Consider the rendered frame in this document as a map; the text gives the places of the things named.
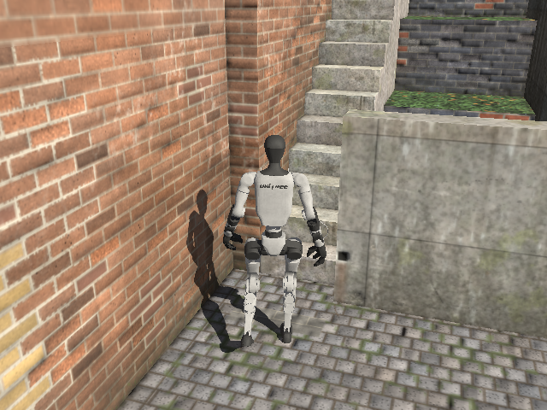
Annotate stairs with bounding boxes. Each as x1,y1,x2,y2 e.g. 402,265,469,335
260,0,409,285

